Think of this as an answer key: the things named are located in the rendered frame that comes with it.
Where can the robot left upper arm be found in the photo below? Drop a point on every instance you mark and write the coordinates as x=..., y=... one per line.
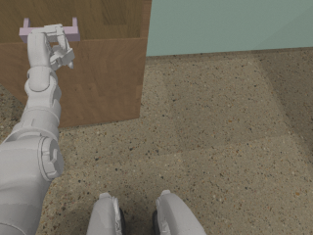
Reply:
x=27, y=169

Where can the right robot shin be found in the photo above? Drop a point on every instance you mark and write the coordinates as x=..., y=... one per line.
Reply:
x=163, y=226

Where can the handle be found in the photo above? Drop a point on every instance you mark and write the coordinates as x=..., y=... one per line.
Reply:
x=72, y=32

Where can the cabinet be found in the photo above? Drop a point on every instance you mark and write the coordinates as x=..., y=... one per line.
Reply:
x=105, y=84

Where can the drawer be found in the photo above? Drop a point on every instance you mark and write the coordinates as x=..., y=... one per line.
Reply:
x=96, y=19

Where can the right robot thigh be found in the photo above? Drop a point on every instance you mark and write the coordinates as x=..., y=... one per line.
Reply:
x=180, y=219

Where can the robot left hand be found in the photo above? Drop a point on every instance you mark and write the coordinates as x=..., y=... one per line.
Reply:
x=41, y=54

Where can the left robot forearm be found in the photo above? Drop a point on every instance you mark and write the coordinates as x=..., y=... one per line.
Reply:
x=42, y=113

